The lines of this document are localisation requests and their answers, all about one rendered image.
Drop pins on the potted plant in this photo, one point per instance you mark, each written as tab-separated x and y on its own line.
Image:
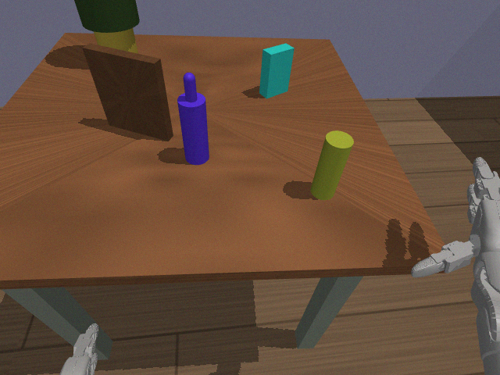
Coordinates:
112	22

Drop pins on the left robot hand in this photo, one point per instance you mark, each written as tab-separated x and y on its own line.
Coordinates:
84	359

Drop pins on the table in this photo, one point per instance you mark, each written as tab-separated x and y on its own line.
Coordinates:
83	203

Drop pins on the right robot hand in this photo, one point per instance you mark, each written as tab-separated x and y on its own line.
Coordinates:
484	213

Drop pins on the right robot arm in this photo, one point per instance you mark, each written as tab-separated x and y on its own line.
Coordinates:
485	293

